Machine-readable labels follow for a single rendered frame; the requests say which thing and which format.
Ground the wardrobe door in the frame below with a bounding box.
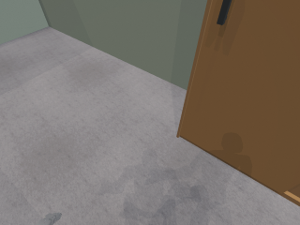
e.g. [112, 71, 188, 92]
[288, 184, 300, 198]
[179, 0, 300, 194]

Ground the robot left hand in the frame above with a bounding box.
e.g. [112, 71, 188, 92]
[36, 212, 62, 225]

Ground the handle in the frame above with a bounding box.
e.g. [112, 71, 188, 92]
[217, 0, 232, 25]

